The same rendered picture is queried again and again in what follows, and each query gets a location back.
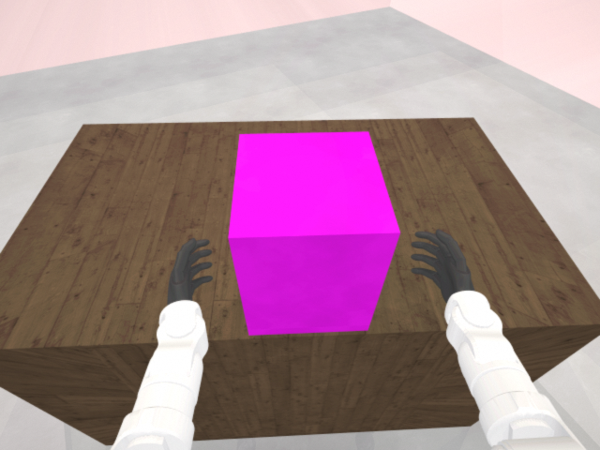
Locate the robot right forearm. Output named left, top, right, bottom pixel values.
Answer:
left=444, top=291, right=586, bottom=450

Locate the pedestal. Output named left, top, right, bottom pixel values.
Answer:
left=0, top=117, right=600, bottom=445

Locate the robot left forearm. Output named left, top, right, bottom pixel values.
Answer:
left=111, top=300, right=208, bottom=450

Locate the robot right hand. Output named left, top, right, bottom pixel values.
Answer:
left=411, top=229, right=474, bottom=304

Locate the robot left hand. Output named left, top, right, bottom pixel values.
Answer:
left=167, top=238, right=213, bottom=306

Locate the carton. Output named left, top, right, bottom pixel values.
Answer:
left=228, top=131, right=400, bottom=336

